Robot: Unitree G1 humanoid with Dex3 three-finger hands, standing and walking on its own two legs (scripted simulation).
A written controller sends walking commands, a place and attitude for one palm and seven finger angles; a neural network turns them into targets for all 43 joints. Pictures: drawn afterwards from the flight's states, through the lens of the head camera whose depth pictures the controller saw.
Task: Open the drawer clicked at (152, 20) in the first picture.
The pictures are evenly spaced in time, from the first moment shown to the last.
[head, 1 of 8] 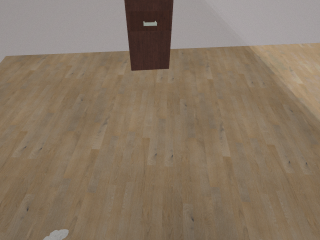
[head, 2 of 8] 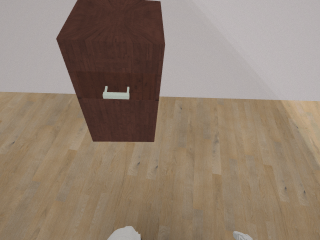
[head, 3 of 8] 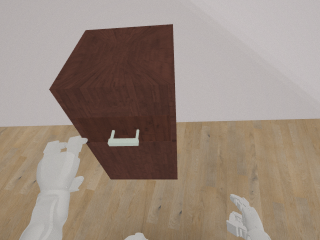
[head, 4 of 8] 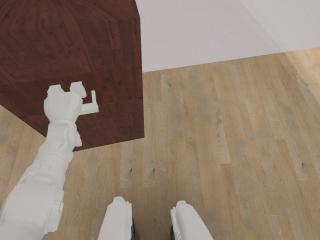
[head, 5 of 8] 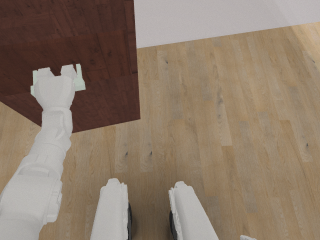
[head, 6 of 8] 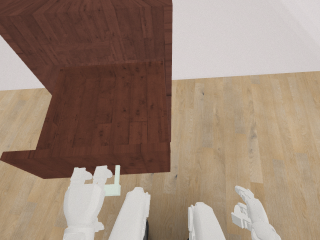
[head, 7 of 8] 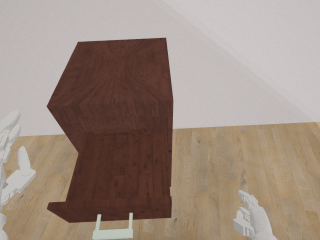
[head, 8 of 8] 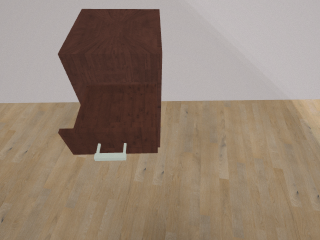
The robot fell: no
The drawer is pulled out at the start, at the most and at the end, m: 0.00 0.30 0.29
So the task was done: yes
